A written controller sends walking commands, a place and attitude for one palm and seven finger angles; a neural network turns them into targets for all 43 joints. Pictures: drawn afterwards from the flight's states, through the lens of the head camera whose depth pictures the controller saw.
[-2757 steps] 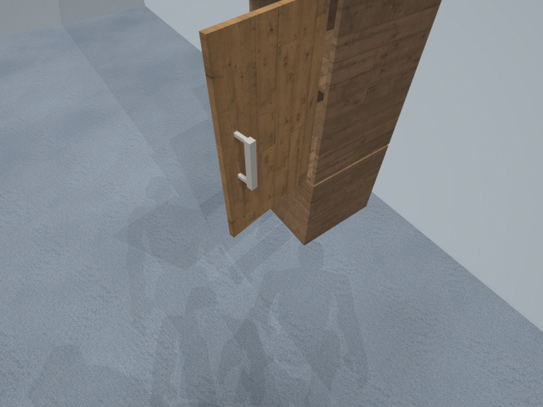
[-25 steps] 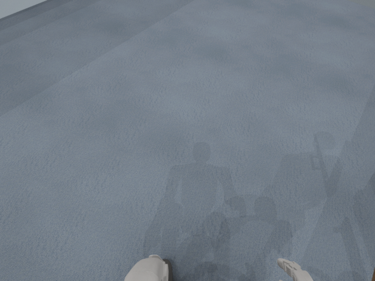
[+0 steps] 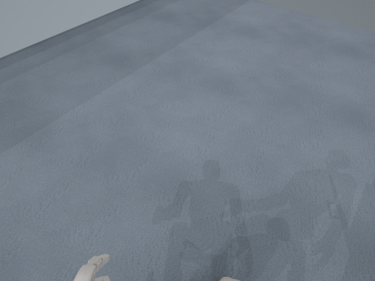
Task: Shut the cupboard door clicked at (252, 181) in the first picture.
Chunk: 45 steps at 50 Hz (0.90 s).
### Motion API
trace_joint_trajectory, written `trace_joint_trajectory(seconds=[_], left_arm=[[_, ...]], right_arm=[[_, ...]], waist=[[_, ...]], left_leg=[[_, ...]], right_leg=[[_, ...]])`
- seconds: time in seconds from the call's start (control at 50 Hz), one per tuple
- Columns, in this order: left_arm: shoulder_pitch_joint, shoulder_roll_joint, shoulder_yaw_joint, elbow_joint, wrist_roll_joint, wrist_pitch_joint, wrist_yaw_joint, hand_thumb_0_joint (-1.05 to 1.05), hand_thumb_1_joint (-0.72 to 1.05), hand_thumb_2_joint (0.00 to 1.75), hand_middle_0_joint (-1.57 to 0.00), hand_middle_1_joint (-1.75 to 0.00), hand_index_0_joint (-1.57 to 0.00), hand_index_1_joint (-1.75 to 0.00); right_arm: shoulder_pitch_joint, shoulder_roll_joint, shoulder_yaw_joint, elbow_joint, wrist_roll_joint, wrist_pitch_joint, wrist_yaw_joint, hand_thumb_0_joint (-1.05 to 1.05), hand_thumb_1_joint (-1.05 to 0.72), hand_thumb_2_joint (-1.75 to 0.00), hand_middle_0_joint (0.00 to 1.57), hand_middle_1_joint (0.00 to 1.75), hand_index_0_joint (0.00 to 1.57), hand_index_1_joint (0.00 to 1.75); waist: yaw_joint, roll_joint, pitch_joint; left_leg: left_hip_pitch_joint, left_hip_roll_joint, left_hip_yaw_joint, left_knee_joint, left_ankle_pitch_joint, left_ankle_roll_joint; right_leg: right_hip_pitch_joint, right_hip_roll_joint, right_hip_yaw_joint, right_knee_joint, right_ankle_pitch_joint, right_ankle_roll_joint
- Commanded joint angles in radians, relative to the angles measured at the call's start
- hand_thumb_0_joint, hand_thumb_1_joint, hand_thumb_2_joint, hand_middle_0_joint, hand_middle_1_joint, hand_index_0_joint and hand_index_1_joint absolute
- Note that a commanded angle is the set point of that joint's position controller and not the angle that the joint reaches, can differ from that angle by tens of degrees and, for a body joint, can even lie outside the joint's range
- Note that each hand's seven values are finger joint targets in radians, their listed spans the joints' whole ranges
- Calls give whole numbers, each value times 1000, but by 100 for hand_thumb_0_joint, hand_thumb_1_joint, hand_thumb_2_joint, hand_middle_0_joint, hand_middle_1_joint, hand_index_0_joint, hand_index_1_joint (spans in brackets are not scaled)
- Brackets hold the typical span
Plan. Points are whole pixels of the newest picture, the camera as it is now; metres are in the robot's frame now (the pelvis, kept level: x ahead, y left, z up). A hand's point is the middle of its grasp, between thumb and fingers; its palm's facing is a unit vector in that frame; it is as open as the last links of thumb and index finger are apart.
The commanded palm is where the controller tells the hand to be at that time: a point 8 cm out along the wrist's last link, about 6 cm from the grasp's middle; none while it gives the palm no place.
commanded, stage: turn to face it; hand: left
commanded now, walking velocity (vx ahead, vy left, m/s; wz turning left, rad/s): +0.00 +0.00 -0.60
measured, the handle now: out of the picture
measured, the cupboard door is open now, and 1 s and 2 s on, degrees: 32 32 32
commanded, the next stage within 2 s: none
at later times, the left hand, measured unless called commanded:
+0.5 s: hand (102, 273) +0.17 +0.22 -0.17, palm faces -0.15 -0.97 -0.20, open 7.4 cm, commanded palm none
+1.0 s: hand (154, 225) +0.28 +0.10 -0.14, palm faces -0.52 -0.80 -0.29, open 7.4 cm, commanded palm none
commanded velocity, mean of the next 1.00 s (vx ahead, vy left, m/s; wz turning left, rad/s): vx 0.00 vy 0.00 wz -0.60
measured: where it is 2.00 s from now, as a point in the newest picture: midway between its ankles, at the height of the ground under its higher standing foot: outside the picture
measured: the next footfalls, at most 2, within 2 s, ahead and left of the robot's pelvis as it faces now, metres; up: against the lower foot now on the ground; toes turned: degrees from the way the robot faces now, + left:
left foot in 0.42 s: +0.15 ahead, +0.12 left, +0.00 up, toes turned -10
right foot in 0.84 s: +0.05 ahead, -0.12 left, +0.00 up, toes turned -33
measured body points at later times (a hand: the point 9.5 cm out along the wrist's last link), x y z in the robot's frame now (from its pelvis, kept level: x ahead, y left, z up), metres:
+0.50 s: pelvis +0.08 +0.03 +0.01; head +0.12 +0.04 +0.46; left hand +0.17 +0.27 -0.15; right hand +0.14 -0.23 -0.12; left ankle +0.11 +0.13 -0.73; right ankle +0.05 -0.10 -0.68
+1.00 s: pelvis +0.07 -0.02 +0.01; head +0.10 -0.07 +0.45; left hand +0.30 +0.14 -0.12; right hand -0.04 -0.27 -0.15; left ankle +0.12 +0.12 -0.65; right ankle +0.02 -0.10 -0.73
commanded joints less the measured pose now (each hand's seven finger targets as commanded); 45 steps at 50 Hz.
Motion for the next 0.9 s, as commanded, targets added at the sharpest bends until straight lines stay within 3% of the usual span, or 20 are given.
trace_joint_trajectory(seconds=[0.0,0.02,0.06,0.12,0.28,0.34,0.36,0.38,0.4,0.42,0.44,0.5,0.62,0.72,0.76,0.78,0.8,0.82,0.84,0.88], left_arm=[[362,211,45,73,-14,-32,25,0,90,90,-20,-30,-20,-30],[295,191,44,61,-16,-27,31,0,90,90,-20,-30,-20,-30],[174,138,42,31,-17,-8,42,0,90,90,-20,-30,-20,-30],[122,115,48,18,-11,-7,39,0,90,90,-20,-30,-20,-30],[113,174,76,-4,-3,27,27,0,90,90,-20,-30,-20,-30],[81,170,78,-18,-9,40,24,0,90,90,-20,-30,-20,-30],[72,143,72,-34,-16,44,23,0,90,90,-20,-30,-20,-30],[100,88,62,-56,-26,49,14,0,90,90,-20,-30,-20,-30],[86,96,60,-78,-21,47,6,0,90,90,-20,-30,-20,-30],[62,125,66,-69,-6,55,3,0,90,90,-20,-30,-20,-30],[76,134,72,-63,-5,57,-2,0,90,90,-20,-30,-20,-30],[115,112,69,-43,-12,74,-14,0,90,90,-20,-30,-20,-30],[26,97,57,-84,-12,84,-24,0,90,90,-20,-30,-20,-30],[-8,98,48,-103,-9,74,-26,0,90,90,-20,-30,-20,-30],[29,112,49,-96,-10,67,-24,0,90,90,-20,-30,-20,-30],[88,132,55,-79,-9,60,-22,0,90,90,-20,-30,-20,-30],[175,207,69,-57,-2,49,-13,0,90,90,-20,-30,-20,-30],[227,318,88,-40,2,38,2,0,90,90,-20,-30,-20,-30],[258,330,89,-33,-16,46,17,0,90,90,-20,-30,-20,-30],[148,262,82,-57,-16,44,32,0,90,90,-20,-30,-20,-30]], right_arm=[[61,-85,-22,-71,21,-21,-18,0,-90,-90,20,30,20,30],[25,-103,-22,-71,18,-12,-22,0,-90,-90,20,30,20,30],[-66,-94,-19,-78,17,6,-19,0,-90,-90,20,30,20,30],[-53,-64,-17,-85,7,39,-14,0,-90,-90,20,30,20,30],[-159,-90,-28,-179,15,39,-16,0,-90,-90,20,30,20,30],[-121,-112,-30,-180,20,27,-21,0,-90,-90,20,30,20,30],[-88,-150,-34,-177,16,13,-27,0,-90,-90,20,30,20,30],[-89,-242,-47,-190,2,6,-31,0,-90,-90,20,30,20,30],[-79,-293,-57,-212,-5,16,-34,0,-90,-90,20,30,20,30],[-96,-277,-52,-206,-11,12,-38,0,-90,-90,20,30,20,30],[-139,-257,-44,-224,-9,10,-40,0,-90,-90,20,30,20,30],[-202,-216,-29,-248,-7,11,-38,0,-90,-90,20,30,20,30],[-118,-231,-42,-212,-5,16,-29,0,-90,-90,20,30,20,30],[-110,-269,-59,-199,-9,24,-19,0,-90,-90,20,30,20,30],[-129,-277,-65,-201,-5,28,-15,0,-90,-90,20,30,20,30],[-150,-283,-66,-205,0,29,-13,0,-90,-90,20,30,20,30],[-151,-251,-64,-223,11,30,-6,0,-90,-90,20,30,20,30],[-192,-162,-37,-273,13,32,-2,0,-90,-90,20,30,20,30],[-231,-187,-33,-292,9,52,-17,0,-90,-90,20,30,20,30],[-235,-194,-35,-269,14,47,-27,0,-90,-90,20,30,20,30]], waist=[[106,-257,-230],[94,-270,-214],[58,-75,-126],[14,-76,-138],[40,-145,-129],[6,-119,-128],[-9,-45,-141],[0,209,-132],[-11,278,-114],[-10,221,-104],[22,197,-96],[58,162,-94],[14,198,-84],[-3,250,-91],[25,226,-103],[62,187,-128],[103,23,-177],[129,-292,-163],[147,-233,-152],[96,-223,-136]], left_leg=[[-414,-7,26,601,-249,-23],[-439,38,-52,675,-232,-28],[-451,91,-62,679,-105,-46],[-389,95,-37,608,-5,-69],[-313,52,-26,277,19,-75],[-131,44,-33,40,137,-70],[-15,111,-77,-87,171,-53],[54,335,-302,-176,230,27],[-7,511,-420,-222,304,138],[-44,498,-401,-212,420,160],[-60,473,-334,-179,525,163],[-61,356,-85,-141,640,113],[-2,368,4,-125,648,110],[-9,392,54,-58,664,98],[-45,390,84,10,625,62],[-94,361,115,104,575,24],[-233,299,175,282,409,-37],[-541,125,183,535,-214,-95],[-563,128,20,676,-259,-94],[-642,147,-65,758,-139,-98]], right_leg=[[558,-368,487,-179,706,-266],[483,-342,498,-207,659,-286],[336,-258,353,-221,563,-255],[201,-188,250,-250,445,-202],[160,-145,368,-231,193,-188],[50,-100,384,-171,83,-127],[-34,-37,339,-101,-1,-86],[-189,106,210,68,-254,-28],[-214,116,84,305,-487,11],[-214,84,117,468,-464,21],[-224,60,111,559,-429,30],[-189,35,77,619,-310,54],[-150,11,16,428,-284,59],[-27,40,-47,207,-302,27],[77,50,-57,60,-209,7],[190,53,-60,-72,-85,-7],[382,-61,77,-167,114,-51],[504,-313,416,-194,514,-166],[417,-361,443,-182,640,-231],[426,-274,400,-169,529,-239]])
